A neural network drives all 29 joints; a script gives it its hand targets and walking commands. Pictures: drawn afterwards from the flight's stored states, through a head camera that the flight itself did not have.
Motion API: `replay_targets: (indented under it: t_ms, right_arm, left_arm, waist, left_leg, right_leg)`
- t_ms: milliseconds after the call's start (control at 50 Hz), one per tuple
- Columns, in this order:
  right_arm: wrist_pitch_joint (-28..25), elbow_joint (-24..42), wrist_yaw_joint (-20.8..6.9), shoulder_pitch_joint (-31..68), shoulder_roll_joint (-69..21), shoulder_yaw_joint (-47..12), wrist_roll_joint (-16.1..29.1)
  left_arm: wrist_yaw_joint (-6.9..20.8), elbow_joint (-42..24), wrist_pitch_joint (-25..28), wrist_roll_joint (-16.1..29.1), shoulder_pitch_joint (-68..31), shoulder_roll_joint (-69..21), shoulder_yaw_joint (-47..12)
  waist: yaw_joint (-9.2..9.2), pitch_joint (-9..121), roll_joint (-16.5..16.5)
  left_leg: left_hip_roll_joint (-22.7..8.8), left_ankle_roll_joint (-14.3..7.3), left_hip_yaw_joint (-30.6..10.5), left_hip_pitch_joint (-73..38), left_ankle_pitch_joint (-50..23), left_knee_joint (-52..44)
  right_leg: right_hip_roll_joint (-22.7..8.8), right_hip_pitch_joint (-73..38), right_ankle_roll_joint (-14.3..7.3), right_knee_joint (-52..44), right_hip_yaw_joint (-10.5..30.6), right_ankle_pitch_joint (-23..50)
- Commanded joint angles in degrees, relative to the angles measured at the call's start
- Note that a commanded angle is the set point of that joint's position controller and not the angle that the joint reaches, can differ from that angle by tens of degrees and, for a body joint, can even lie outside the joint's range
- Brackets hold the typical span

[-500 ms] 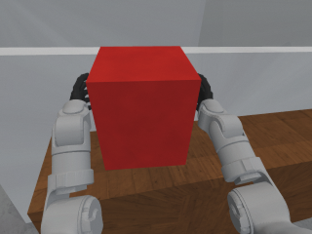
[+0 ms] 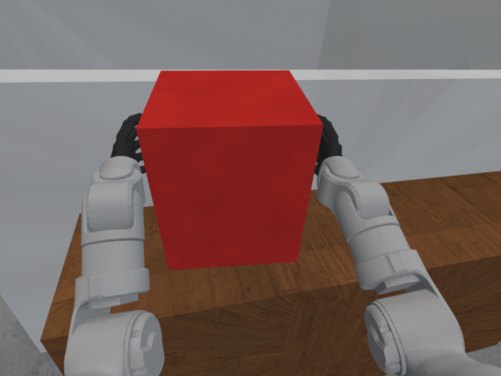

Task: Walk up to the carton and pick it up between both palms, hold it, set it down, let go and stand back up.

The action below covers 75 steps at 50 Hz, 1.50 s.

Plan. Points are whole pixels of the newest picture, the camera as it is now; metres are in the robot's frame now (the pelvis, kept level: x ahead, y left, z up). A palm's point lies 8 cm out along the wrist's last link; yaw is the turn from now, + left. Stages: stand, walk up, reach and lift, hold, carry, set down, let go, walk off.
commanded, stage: hold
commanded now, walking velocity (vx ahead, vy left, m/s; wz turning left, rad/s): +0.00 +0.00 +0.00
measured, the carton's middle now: (230, 168) +0.40 +0.01 +0.21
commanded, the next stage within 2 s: set down in 0.20 s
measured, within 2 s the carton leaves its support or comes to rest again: neither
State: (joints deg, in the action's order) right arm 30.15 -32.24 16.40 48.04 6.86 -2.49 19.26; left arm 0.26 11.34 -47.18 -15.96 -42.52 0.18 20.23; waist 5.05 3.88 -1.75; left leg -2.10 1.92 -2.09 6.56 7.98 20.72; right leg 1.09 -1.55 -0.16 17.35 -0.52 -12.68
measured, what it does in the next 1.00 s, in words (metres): stands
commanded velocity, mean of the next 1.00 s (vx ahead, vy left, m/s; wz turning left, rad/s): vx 0.00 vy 0.00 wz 0.00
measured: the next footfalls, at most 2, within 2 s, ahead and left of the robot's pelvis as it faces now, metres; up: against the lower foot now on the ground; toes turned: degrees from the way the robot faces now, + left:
none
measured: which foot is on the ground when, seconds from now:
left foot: down 0.00-1.00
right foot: down 0.00-1.00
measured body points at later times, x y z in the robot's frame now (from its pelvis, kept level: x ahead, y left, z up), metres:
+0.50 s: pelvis +0.00 +0.00 +0.00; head -0.07 +0.02 +0.44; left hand +0.38 +0.17 +0.25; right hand +0.39 -0.13 +0.25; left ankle +0.04 +0.14 -0.75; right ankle -0.03 -0.12 -0.75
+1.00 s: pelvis +0.00 -0.01 +0.00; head -0.03 +0.03 +0.45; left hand +0.39 +0.17 +0.18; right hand +0.40 -0.14 +0.17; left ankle +0.04 +0.14 -0.75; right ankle -0.03 -0.11 -0.75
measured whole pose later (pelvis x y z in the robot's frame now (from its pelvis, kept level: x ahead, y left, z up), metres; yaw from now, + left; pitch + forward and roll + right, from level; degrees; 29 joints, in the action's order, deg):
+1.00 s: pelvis +0.00 -0.01 +0.00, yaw +0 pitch -7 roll +0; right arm 0.4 -44.2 9.1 41.1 1.9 6.5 4.6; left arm -0.5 19.3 -27.5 -20.3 -40.4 -4.3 20.5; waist 0.6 -3.1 -4.6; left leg -2.2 2.2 -1.7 4.0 7.0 18.4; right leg 0.9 -3.5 -0.7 16.5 -1.4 -12.5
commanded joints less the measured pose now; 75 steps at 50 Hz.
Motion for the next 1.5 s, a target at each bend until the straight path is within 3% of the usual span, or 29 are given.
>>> replay_targets:
  t_ms: [0, 180, 200, 260, 340, 460, 560, 620, 640, 660, 700, 820, 980, 1100, 1300, 1480]
  right_arm:
    - [-2.8, 22.1, -5.8, 51.3, -39.0, -18.9, 8.5]
    - [-2.5, 21.7, -6.0, 50.7, -38.8, -18.0, 7.6]
    - [-2.9, 22.5, -6.1, 50.2, -38.0, -18.3, 7.9]
    - [-5.0, 22.5, -6.5, 51.5, -38.0, -17.5, 6.2]
    - [-10.3, 18.7, -8.0, 52.6, -37.1, -13.3, 0.6]
    - [-19.8, 6.2, -11.5, 46.4, -32.9, -4.7, -10.5]
    - [-26.3, 4.1, -12.7, 43.5, -31.2, -2.1, -15.1]
    - [-30.2, 6.5, -12.8, 44.7, -30.8, -2.7, -15.7]
    - [-31.7, 6.8, -13.0, 43.2, -30.1, -3.1, -15.8]
    - [-32.9, 8.5, -13.1, 43.3, -29.7, -4.5, -15.4]
    - [-34.3, 11.0, -13.0, 44.7, -29.6, -6.8, -14.3]
    - [-35.4, 10.5, -13.5, 44.9, -28.8, -7.8, -14.6]
    - [-34.6, 4.3, -14.7, 45.3, -30.2, -7.1, -15.2]
    - [-34.9, -1.3, -15.4, 43.2, -30.5, -3.4, -18.0]
    - [-39.1, -6.1, -16.6, 41.2, -30.2, 0.8, -21.7]
    - [-40.1, -8.3, -17.7, 42.6, -30.9, 1.1, -22.6]
  left_arm:
    - [7.9, -8.6, 3.9, 11.5, -44.1, -32.3, -31.7]
    - [8.0, -8.4, 3.5, 11.1, -43.6, -32.6, -32.3]
    - [8.1, -8.1, 4.2, 10.5, -42.9, -32.1, -30.6]
    - [8.5, -7.6, 6.3, 9.8, -44.2, -32.1, -29.8]
    - [9.1, -3.2, 10.2, 7.8, -44.9, -32.4, -27.4]
    - [11.9, 5.9, 14.9, 0.4, -37.7, -29.1, -18.8]
    - [13.6, 6.8, 17.1, -1.5, -33.9, -29.2, -18.1]
    - [13.1, 4.7, 18.7, -0.1, -34.7, -30.6, -21.4]
    - [12.6, 0.9, 19.4, 1.0, -35.9, -31.5, -24.0]
    - [12.2, -0.3, 19.9, 1.7, -35.1, -32.0, -25.9]
    - [11.1, -2.0, 20.8, 3.2, -36.2, -32.8, -29.1]
    - [8.6, -0.1, 21.9, 3.6, -35.3, -32.0, -29.9]
    - [7.8, 5.3, 22.7, 1.8, -33.8, -30.9, -23.6]
    - [8.7, 8.9, 24.0, 0.1, -33.5, -30.4, -19.4]
    - [7.2, 9.8, 30.3, 0.9, -37.1, -32.5, -22.1]
    - [4.5, 12.0, 33.1, 1.6, -38.4, -33.3, -22.3]
  waist:
    - [0.27, 23.4, 3.6]
    - [0.42, 21.2, 3.4]
    - [-0.38, 20.8, 3.3]
    - [-0.43, 22.4, 3.3]
    - [-0.88, 21.2, 3.0]
    - [-2.91, 13.6, 1.3]
    - [-2.33, 11.9, 1.4]
    - [-1.89, 15.5, 2.6]
    - [0.90, 18.8, 2.1]
    - [0.01, 20.5, 3.6]
    - [0.33, 23.9, 4.7]
    - [-2.56, 23.5, 4.7]
    - [-6.56, 22.2, 1.7]
    - [-6.51, 19.3, 0.1]
    - [-5.10, 23.7, 3.4]
    - [-7.42, 28.4, 3.9]
  left_leg:
    - [4.7, -0.1, 1.9, -16.8, -16.2, 1.3]
    - [4.3, -0.1, 2.1, -16.0, -13.8, 0.3]
    - [4.8, -0.4, 1.6, -15.7, -14.2, 0.5]
    - [4.8, -0.3, 1.7, -16.5, -14.1, 0.4]
    - [4.5, -0.9, 2.5, -17.0, -10.4, -0.9]
    - [3.8, -2.2, 5.3, -16.5, -6.5, -4.9]
    - [3.7, -1.5, 6.8, -17.0, -12.2, -4.1]
    - [3.5, -0.4, 7.0, -19.0, -17.9, -2.2]
    - [2.9, 0.9, 6.6, -24.3, -23.5, -0.9]
    - [2.9, 1.6, 6.4, -25.2, -26.9, 0.3]
    - [2.9, 2.2, 5.8, -25.9, -29.5, 1.3]
    - [2.8, 0.8, 6.0, -21.9, -21.9, 0.3]
    - [3.2, -1.7, 7.3, -16.5, -16.4, -1.7]
    - [3.1, -1.7, 8.5, -14.9, -15.1, -3.0]
    - [2.2, 1.5, 8.4, -19.9, -24.5, -0.8]
    - [1.8, 1.2, 8.2, -19.7, -26.7, 0.1]
  right_leg:
    - [3.1, 4.2, 5.2, -2.6, -1.5, 19.4]
    - [3.2, 5.2, 4.7, -3.0, -1.7, 15.9]
    - [3.1, 4.8, 4.7, -3.3, -1.6, 16.1]
    - [2.9, 4.6, 4.7, -3.3, -2.1, 16.3]
    - [2.4, 6.0, 4.2, -4.0, -3.1, 11.4]
    - [1.5, 3.4, 3.5, -5.2, -4.9, 6.3]
    - [1.3, 0.7, 3.3, -5.2, -6.2, 9.7]
    - [1.4, 0.2, 3.0, -4.8, -6.9, 12.5]
    - [2.0, -1.6, 2.7, -4.1, -7.3, 18.0]
    - [1.7, -1.7, 2.4, -3.9, -7.4, 20.4]
    - [1.6, -1.1, 2.4, -3.5, -7.4, 22.3]
    - [1.0, 1.0, 2.0, -3.4, -7.2, 17.1]
    - [0.4, -0.7, 2.9, -2.7, -5.5, 17.9]
    - [0.4, -1.6, 3.3, -2.9, -5.4, 18.7]
    - [1.1, 1.1, 2.4, -3.4, -6.9, 20.5]
    - [1.1, 4.1, 2.0, -3.4, -6.3, 20.4]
